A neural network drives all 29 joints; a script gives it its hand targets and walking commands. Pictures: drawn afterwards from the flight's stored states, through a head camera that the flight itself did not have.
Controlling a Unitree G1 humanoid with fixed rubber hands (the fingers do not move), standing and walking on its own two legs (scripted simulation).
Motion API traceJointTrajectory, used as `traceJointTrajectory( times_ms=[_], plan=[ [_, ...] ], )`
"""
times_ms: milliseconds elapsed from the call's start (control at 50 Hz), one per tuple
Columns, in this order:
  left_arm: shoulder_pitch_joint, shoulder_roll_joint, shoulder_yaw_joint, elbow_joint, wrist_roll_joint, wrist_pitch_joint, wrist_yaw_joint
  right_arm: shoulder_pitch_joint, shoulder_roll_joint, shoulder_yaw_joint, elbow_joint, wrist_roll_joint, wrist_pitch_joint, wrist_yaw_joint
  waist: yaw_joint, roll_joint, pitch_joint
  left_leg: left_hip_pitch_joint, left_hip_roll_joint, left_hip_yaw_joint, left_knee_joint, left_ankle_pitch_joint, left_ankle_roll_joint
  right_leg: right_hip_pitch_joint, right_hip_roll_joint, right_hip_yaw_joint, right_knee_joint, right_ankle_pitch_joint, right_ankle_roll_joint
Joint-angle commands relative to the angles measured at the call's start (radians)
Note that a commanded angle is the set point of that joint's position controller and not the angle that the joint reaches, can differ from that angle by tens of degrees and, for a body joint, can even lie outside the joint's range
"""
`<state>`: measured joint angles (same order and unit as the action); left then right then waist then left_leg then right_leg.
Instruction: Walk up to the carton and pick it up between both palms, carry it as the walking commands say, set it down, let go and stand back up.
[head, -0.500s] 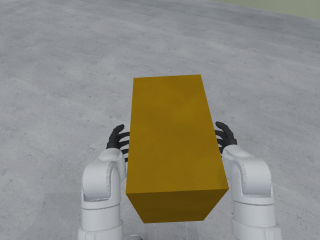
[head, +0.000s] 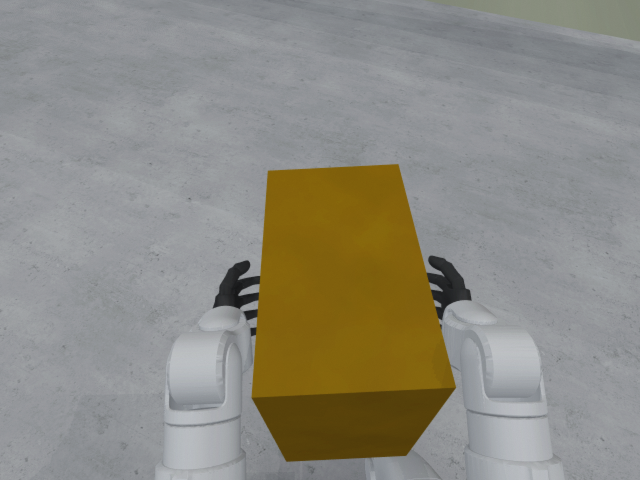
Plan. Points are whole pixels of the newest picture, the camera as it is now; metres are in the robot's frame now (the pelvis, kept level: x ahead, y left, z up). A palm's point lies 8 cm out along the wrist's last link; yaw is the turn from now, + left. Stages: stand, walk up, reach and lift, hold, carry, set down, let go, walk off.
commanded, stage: carry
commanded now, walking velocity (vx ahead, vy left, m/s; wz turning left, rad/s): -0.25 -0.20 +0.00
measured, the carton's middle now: (339, 319) +0.32 +0.01 +0.00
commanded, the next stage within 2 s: none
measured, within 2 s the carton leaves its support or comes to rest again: neither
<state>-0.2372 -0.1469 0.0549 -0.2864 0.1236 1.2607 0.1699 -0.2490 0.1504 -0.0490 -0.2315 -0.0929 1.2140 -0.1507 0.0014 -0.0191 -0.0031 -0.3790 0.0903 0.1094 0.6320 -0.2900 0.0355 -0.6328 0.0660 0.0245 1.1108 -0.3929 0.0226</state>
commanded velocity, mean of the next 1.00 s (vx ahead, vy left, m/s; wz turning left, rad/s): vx -0.25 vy -0.20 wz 0.00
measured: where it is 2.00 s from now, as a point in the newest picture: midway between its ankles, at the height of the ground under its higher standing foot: outside the picture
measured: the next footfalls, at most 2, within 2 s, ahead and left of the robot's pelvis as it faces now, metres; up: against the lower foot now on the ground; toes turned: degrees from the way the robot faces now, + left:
right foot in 0.24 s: -0.09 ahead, -0.23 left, +0.00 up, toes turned -4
left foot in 0.54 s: -0.21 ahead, -0.04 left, +0.00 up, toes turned +8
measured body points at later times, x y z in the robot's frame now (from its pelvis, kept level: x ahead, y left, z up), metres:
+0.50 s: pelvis -0.21 -0.11 -0.01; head -0.19 -0.11 +0.44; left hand +0.10 +0.00 +0.07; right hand +0.08 -0.26 +0.07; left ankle -0.22 -0.03 -0.70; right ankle -0.13 -0.23 -0.73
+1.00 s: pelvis -0.41 -0.22 -0.01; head -0.40 -0.23 +0.44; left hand -0.12 -0.09 +0.07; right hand -0.12 -0.35 +0.06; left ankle -0.30 -0.07 -0.70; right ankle -0.41 -0.36 -0.73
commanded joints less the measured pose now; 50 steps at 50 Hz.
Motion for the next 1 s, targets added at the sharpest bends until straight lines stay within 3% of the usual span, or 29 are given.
traceJointTrajectory(
  times_ms=[0, 60, 140, 200, 220, 240, 260, 280, 320, 360, 440, 480, 500, 520, 540, 560, 580, 600, 620, 660, 680, 800, 860, 880, 900, 920, 940, 960, 980],
  plan=[
    [-0.568, -1.031, -0.708, -0.151, -0.466, -0.060, -0.274, -0.448, 1.048, 0.595, -0.136, 0.396, -0.030, 0.284, -0.005, 0.183, -0.336, 0.214, 0.231, -0.146, -0.189, 0.458, 0.063, 0.006, -0.041, 0.048, 0.123, 0.029, 0.031],
    [-0.557, -1.019, -0.724, -0.153, -0.493, -0.045, -0.276, -0.404, 1.025, 0.573, -0.132, 0.360, -0.026, 0.267, -0.009, 0.227, -0.371, 0.283, 0.240, -0.181, -0.216, 0.416, 0.068, 0.054, -0.063, -0.014, -0.048, -0.048, 0.044],
    [-0.516, -1.010, -0.705, -0.098, -0.501, -0.025, -0.292, -0.368, 1.014, 0.567, -0.080, 0.327, -0.011, 0.259, -0.018, 0.301, -0.393, 0.273, 0.262, -0.222, -0.271, 0.352, 0.060, 0.184, -0.076, -0.060, -0.324, -0.120, 0.026],
    [-0.478, -1.016, -0.682, -0.054, -0.494, -0.023, -0.305, -0.363, 1.018, 0.576, -0.048, 0.318, -0.009, 0.255, -0.006, 0.279, -0.414, 0.260, 0.222, -0.177, -0.209, 0.362, 0.025, 0.322, -0.050, -0.118, -0.648, -0.019, 0.006],
    [-0.471, -1.017, -0.678, -0.041, -0.493, -0.022, -0.310, -0.363, 1.021, 0.580, -0.042, 0.318, -0.011, 0.254, -0.006, 0.185, -0.394, 0.185, 0.165, -0.124, -0.124, 0.286, -0.002, 0.391, -0.084, -0.076, -0.762, 0.027, 0.004],
    [-0.460, -1.020, -0.672, -0.025, -0.495, -0.022, -0.316, -0.365, 1.018, 0.586, -0.037, 0.319, -0.013, 0.252, -0.002, 0.012, -0.360, 0.004, 0.091, -0.070, -0.006, 0.050, -0.047, 0.470, -0.218, 0.056, -0.819, 0.140, -0.010],
    [-0.440, -1.020, -0.640, 0.002, -0.456, -0.040, -0.321, -0.439, 1.041, 0.622, -0.093, 0.339, -0.013, 0.260, 0.020, -0.371, -0.305, -0.240, -0.064, 0.064, 0.243, -0.286, -0.087, 0.404, -0.446, 0.295, -0.842, 0.367, -0.128],
    [-0.470, -1.042, -0.631, -0.021, -0.457, -0.048, -0.324, -0.491, 1.069, 0.655, -0.097, 0.362, -0.016, 0.263, 0.017, -0.368, -0.273, -0.203, -0.071, -0.064, 0.566, -0.391, -0.060, 0.288, -0.422, 0.214, -0.780, 0.548, -0.200],
    [-0.538, -1.040, -0.641, -0.085, -0.458, -0.063, -0.323, -0.570, 1.095, 0.695, -0.146, 0.424, -0.031, 0.265, 0.005, -0.181, -0.283, -0.191, -0.075, -0.087, 0.713, -0.285, -0.058, 0.296, -0.341, 0.029, -0.734, 0.559, -0.178],
    [-0.533, -1.028, -0.617, -0.094, -0.438, -0.067, -0.308, -0.601, 1.073, 0.703, -0.179, 0.460, -0.026, 0.266, -0.001, -0.133, -0.332, -0.215, -0.052, -0.043, 0.633, -0.212, -0.074, 0.436, -0.298, -0.019, -0.653, 0.625, -0.157],
    [-0.437, -0.995, -0.578, -0.067, -0.384, -0.064, -0.284, -0.554, 1.030, 0.697, -0.164, 0.463, -0.002, 0.268, 0.010, -0.203, -0.390, -0.084, -0.071, 0.017, 0.271, -0.208, -0.052, 0.506, -0.321, 0.088, -0.640, 0.607, -0.180],
    [-0.408, -0.989, -0.584, -0.053, -0.367, -0.059, -0.273, -0.488, 1.033, 0.674, -0.115, 0.455, 0.006, 0.275, 0.012, -0.197, -0.412, -0.011, -0.076, 0.016, 0.082, -0.191, -0.035, 0.525, -0.325, 0.137, -0.646, 0.585, -0.188],
    [-0.395, -0.987, -0.589, -0.047, -0.362, -0.057, -0.268, -0.461, 1.037, 0.664, -0.095, 0.453, 0.007, 0.282, 0.004, -0.167, -0.417, 0.055, -0.055, 0.003, -0.081, -0.102, -0.030, 0.506, -0.308, 0.132, -0.634, 0.568, -0.166],
    [-0.382, -0.991, -0.599, -0.037, -0.359, -0.056, -0.263, -0.447, 1.037, 0.656, -0.075, 0.450, 0.008, 0.289, -0.001, -0.081, -0.422, 0.186, 0.029, -0.073, -0.239, 0.004, -0.029, 0.405, -0.269, 0.106, -0.586, 0.491, -0.118],
    [-0.384, -0.991, -0.607, -0.040, -0.359, -0.058, -0.261, -0.440, 1.044, 0.650, -0.070, 0.452, 0.006, 0.296, 0.000, 0.069, -0.406, 0.313, 0.217, -0.291, -0.294, 0.117, -0.007, 0.215, -0.200, 0.079, -0.498, 0.252, -0.058],
    [-0.473, -1.012, -0.642, -0.114, -0.381, -0.050, -0.269, -0.403, 1.053, 0.632, -0.029, 0.427, -0.018, 0.298, -0.018, 0.453, -0.320, 0.283, 0.513, -0.580, -0.312, 0.540, 0.165, -0.054, -0.074, -0.067, -0.252, -0.141, 0.000],
    [-0.496, -1.050, -0.662, -0.097, -0.391, -0.054, -0.263, -0.452, 1.066, 0.645, -0.083, 0.448, -0.016, 0.304, -0.020, 0.299, -0.298, 0.218, 0.475, -0.485, -0.246, 0.751, 0.190, -0.032, -0.046, 0.092, 0.006, -0.171, -0.009],
    [-0.514, -1.048, -0.675, -0.128, -0.412, -0.061, -0.264, -0.460, 1.056, 0.640, -0.117, 0.450, -0.017, 0.305, -0.022, 0.175, -0.334, 0.180, 0.400, -0.365, -0.208, 0.659, 0.149, -0.007, -0.035, 0.132, 0.125, -0.104, -0.010],
    [-0.542, -1.049, -0.698, -0.148, -0.442, -0.062, -0.270, -0.473, 1.052, 0.632, -0.142, 0.444, -0.021, 0.301, -0.019, 0.111, -0.344, 0.160, 0.335, -0.265, -0.201, 0.534, 0.103, 0.004, -0.038, 0.122, 0.188, -0.025, 0.001],
    [-0.554, -1.037, -0.702, -0.144, -0.455, -0.056, -0.271, -0.463, 1.046, 0.605, -0.142, 0.408, -0.023, 0.290, -0.006, 0.169, -0.331, 0.182, 0.236, -0.155, -0.201, 0.413, 0.055, 0.004, -0.039, 0.072, 0.166, 0.049, 0.023],
    [-0.567, -1.030, -0.710, -0.155, -0.465, -0.054, -0.272, -0.451, 1.044, 0.594, -0.142, 0.395, -0.027, 0.284, -0.005, 0.183, -0.333, 0.209, 0.225, -0.152, -0.205, 0.380, 0.051, 0.002, -0.041, 0.043, 0.118, 0.040, 0.032],
    [-0.523, -1.015, -0.713, -0.108, -0.498, -0.022, -0.288, -0.383, 1.016, 0.567, -0.092, 0.336, -0.009, 0.264, -0.016, 0.283, -0.384, 0.269, 0.256, -0.227, -0.272, 0.314, 0.060, 0.140, -0.083, -0.039, -0.234, -0.105, 0.030],
    [-0.494, -1.015, -0.687, -0.068, -0.493, -0.018, -0.301, -0.373, 1.021, 0.576, -0.057, 0.325, -0.005, 0.260, -0.019, 0.307, -0.406, 0.278, 0.256, -0.226, -0.260, 0.347, 0.046, 0.239, -0.064, -0.084, -0.475, -0.098, 0.015],
    [-0.479, -1.021, -0.679, -0.055, -0.491, -0.018, -0.305, -0.375, 1.024, 0.579, -0.049, 0.323, -0.006, 0.258, -0.009, 0.287, -0.415, 0.263, 0.231, -0.194, -0.222, 0.345, 0.028, 0.303, -0.053, -0.109, -0.616, -0.030, 0.007],
    [-0.468, -1.023, -0.674, -0.044, -0.488, -0.018, -0.309, -0.370, 1.027, 0.581, -0.044, 0.321, -0.008, 0.256, -0.008, 0.210, -0.399, 0.202, 0.178, -0.147, -0.150, 0.278, 0.002, 0.368, -0.070, -0.084, -0.735, 0.016, 0.004],
    [-0.463, -1.027, -0.672, -0.033, -0.492, -0.019, -0.315, -0.370, 1.026, 0.586, -0.039, 0.321, -0.011, 0.254, -0.005, 0.056, -0.368, 0.053, 0.108, -0.087, -0.037, 0.113, -0.035, 0.450, -0.169, 0.018, -0.813, 0.097, -0.002],
    [-0.435, -1.018, -0.643, 0.005, -0.460, -0.032, -0.320, -0.422, 1.035, 0.612, -0.081, 0.337, -0.011, 0.259, 0.019, -0.323, -0.322, -0.229, -0.050, 0.057, 0.188, -0.228, -0.100, 0.443, -0.430, 0.297, -0.840, 0.328, -0.112],
    [-0.453, -1.045, -0.628, -0.018, -0.454, -0.045, -0.323, -0.481, 1.064, 0.652, -0.102, 0.358, -0.013, 0.263, 0.016, -0.372, -0.278, -0.204, -0.065, -0.049, 0.542, -0.394, -0.069, 0.294, -0.434, 0.235, -0.783, 0.558, -0.206],
    [-0.500, -1.051, -0.632, -0.039, -0.456, -0.050, -0.323, -0.510, 1.085, 0.670, -0.100, 0.386, -0.021, 0.268, 0.013, -0.277, -0.285, -0.190, -0.071, -0.090, 0.662, -0.357, -0.058, 0.274, -0.389, 0.143, -0.762, 0.565, -0.206]
  ],
)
